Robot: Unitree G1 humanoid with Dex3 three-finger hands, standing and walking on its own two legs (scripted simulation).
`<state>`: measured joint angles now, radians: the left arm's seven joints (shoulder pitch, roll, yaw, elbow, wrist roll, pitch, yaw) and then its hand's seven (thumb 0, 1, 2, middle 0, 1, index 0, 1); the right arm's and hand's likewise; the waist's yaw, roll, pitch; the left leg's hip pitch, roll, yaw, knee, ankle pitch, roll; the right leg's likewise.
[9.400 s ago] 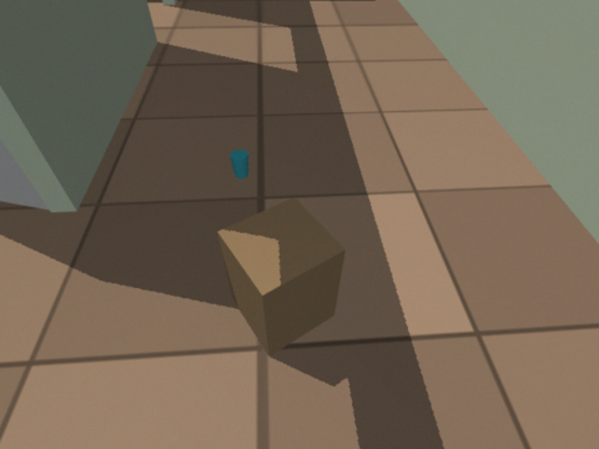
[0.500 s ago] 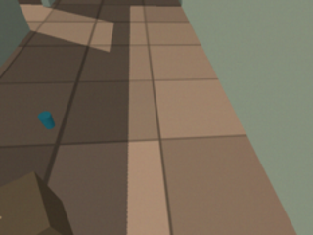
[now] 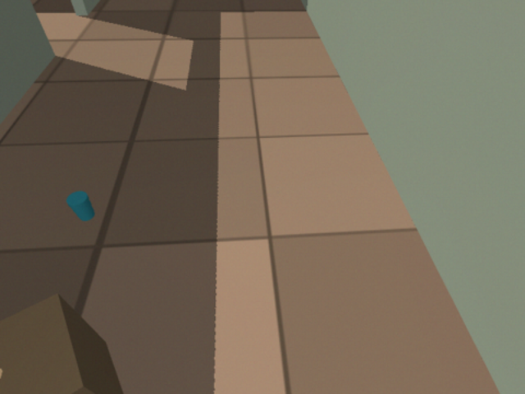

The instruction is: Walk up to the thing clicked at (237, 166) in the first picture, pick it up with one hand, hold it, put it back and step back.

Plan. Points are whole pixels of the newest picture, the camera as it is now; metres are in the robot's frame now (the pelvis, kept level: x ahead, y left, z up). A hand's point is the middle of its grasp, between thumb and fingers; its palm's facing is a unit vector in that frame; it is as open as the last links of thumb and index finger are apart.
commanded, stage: stand
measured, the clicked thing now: (82, 207) +1.07 +0.87 -0.72
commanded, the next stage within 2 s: none
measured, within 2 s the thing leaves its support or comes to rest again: neither
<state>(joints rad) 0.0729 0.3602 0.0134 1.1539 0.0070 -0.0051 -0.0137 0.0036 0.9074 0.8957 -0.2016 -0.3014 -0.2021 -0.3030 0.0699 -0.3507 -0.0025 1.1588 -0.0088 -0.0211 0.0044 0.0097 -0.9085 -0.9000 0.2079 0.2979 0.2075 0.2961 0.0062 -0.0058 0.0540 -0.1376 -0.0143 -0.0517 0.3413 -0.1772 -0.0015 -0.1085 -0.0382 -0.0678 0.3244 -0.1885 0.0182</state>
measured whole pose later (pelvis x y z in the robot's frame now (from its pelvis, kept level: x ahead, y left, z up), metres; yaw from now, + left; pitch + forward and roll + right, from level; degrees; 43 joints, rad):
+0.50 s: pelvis +0.00 -0.01 +0.00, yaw -1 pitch -1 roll +0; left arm 0.07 0.35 0.00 1.14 0.01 -0.01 -0.01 0.00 0.91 0.90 -0.20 -0.30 -0.20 -0.30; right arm 0.06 -0.34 0.00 1.16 -0.01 -0.01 0.01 0.01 -0.91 -0.90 0.21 0.30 0.21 0.30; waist 0.00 0.00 0.05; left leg -0.12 0.00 -0.04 0.30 -0.16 -0.01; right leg -0.10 -0.03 -0.06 0.31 -0.18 0.01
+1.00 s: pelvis +0.00 -0.01 +0.00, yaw -1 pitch -2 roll +0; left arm 0.10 0.35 0.00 1.14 0.01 -0.01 -0.01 0.00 0.91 0.90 -0.20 -0.30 -0.20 -0.30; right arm 0.09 -0.35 0.00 1.16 -0.01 -0.01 0.01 0.01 -0.91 -0.90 0.21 0.30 0.21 0.30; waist 0.00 0.00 0.05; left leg -0.11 0.01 -0.04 0.30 -0.16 -0.02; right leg -0.10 -0.02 -0.05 0.31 -0.18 0.00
